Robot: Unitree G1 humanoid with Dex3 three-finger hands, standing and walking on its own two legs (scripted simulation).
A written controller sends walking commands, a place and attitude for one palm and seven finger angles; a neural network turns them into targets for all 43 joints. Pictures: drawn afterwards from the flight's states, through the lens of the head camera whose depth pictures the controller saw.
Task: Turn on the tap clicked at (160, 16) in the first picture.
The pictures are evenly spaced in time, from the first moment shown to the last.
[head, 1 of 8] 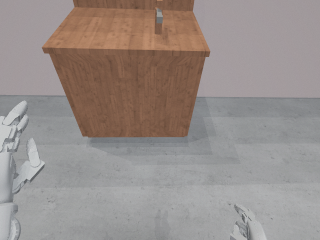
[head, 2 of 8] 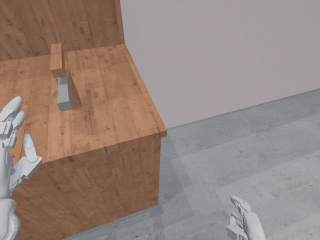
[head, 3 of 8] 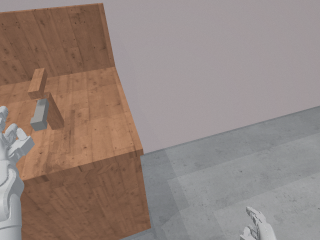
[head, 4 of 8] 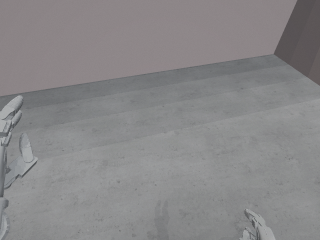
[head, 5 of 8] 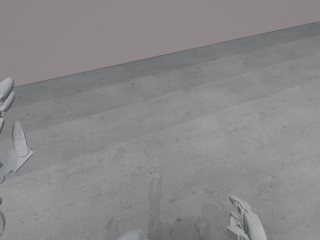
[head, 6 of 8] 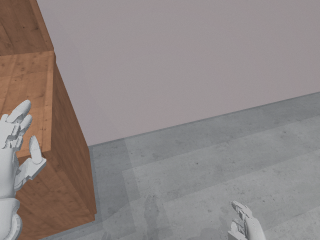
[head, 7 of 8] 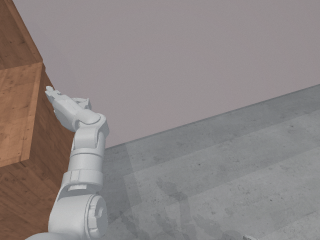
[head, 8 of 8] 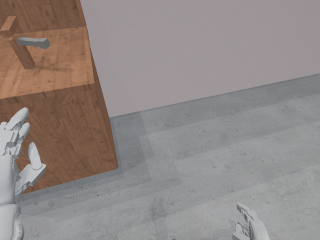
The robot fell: no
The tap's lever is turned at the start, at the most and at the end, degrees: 0 62 62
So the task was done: yes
